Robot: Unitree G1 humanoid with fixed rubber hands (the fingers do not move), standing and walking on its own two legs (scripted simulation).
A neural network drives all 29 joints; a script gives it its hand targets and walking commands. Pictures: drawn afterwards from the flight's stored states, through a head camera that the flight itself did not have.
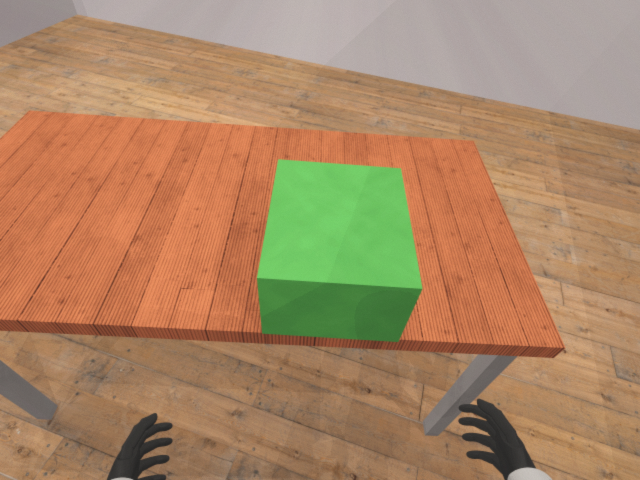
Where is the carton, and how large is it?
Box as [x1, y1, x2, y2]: [257, 159, 422, 341]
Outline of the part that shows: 278,159 257,275 262,333 397,341 422,288 400,168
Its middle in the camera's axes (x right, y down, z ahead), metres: +0.03 +0.02 +0.69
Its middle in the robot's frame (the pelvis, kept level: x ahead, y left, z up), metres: +0.49 -0.02 -0.05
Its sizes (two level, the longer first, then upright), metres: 0.277 0.234 0.160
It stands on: a table, 0.65 m high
